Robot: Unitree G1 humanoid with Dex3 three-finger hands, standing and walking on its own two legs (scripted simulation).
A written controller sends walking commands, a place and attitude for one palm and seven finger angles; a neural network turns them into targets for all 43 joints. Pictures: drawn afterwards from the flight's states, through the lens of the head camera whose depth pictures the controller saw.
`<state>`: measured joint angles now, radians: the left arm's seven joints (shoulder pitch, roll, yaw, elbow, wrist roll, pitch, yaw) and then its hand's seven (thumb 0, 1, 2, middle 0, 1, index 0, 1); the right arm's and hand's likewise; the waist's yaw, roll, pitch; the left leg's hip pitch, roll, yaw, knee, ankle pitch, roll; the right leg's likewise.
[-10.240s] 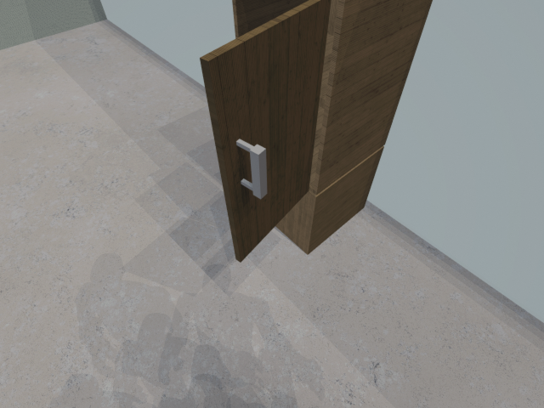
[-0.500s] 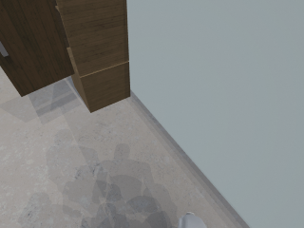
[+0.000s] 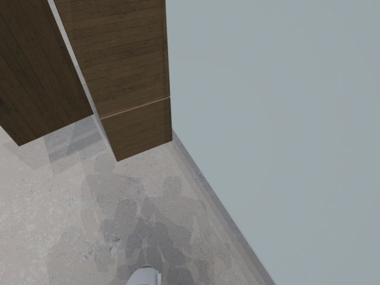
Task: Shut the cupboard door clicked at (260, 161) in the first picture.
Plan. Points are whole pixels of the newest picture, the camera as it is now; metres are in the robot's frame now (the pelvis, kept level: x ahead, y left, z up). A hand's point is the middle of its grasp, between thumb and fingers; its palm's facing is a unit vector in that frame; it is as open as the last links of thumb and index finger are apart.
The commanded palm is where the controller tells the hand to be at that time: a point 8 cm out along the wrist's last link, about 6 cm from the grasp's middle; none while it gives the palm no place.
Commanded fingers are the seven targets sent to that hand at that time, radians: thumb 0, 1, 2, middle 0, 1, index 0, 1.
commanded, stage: walk to a spot facing it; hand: left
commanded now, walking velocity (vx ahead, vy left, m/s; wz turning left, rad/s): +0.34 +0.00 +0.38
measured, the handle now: out of the picture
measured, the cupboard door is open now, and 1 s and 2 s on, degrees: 100 100 100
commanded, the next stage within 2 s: turn to face it in 0.14 s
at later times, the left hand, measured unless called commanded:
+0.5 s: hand (101, 241) +0.25 +0.25 -0.18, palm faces +0.20 -0.97 -0.14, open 7.4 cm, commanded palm none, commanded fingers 0.00 0.90 0.90 -0.20 -0.30 -0.20 -0.30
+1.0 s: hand (107, 228) +0.28 +0.24 -0.17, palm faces +0.44 -0.87 -0.23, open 7.4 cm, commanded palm none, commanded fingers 0.00 0.90 0.90 -0.20 -0.30 -0.20 -0.30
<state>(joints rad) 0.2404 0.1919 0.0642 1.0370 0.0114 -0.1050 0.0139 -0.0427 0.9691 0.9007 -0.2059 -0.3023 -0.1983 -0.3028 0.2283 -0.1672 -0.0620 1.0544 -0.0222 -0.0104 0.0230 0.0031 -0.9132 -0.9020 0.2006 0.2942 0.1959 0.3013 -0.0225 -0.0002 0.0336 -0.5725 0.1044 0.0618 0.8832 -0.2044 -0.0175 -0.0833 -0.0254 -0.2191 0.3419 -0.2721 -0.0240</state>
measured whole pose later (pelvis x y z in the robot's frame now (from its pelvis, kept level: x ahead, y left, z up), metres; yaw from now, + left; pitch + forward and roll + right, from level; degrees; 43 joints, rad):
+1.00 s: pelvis +0.29 +0.03 +0.00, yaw +27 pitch +0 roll +1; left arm 0.18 0.20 0.03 0.91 0.02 -0.01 0.02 0.01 0.90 0.90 -0.20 -0.30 -0.20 -0.30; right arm 0.13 -0.25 -0.06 0.95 -0.01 0.06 0.02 0.00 -0.91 -0.90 0.20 0.29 0.20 0.30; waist -0.02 -0.03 0.10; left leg -0.44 0.03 0.07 0.88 -0.44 -0.06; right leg -0.19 -0.12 -0.20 0.51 -0.31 0.00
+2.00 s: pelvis +0.37 +0.16 -0.01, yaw +40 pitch +0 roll +1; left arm 0.35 0.19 0.04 1.13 0.02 0.00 0.00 0.01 0.91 0.90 -0.20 -0.30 -0.19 -0.30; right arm 0.17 -0.16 -0.03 0.99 -0.02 -0.06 0.00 0.00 -0.91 -0.90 0.20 0.29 0.20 0.30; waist 0.03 -0.06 0.07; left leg -0.31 0.01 0.15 0.57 -0.27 0.06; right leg -0.38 -0.12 -0.05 1.11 -0.45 0.00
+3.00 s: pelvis +0.45 +0.22 -0.02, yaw +38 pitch -1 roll +0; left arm 0.28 0.18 0.00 0.97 0.02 -0.01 0.05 0.01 0.90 0.90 -0.20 -0.30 -0.20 -0.30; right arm 0.19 -0.20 -0.04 0.94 -0.01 0.02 -0.01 0.00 -0.91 -0.90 0.20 0.29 0.20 0.30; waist -0.01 0.02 0.06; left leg -0.30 0.04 0.06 0.62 -0.30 0.00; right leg -0.22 0.00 -0.01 0.63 -0.39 -0.02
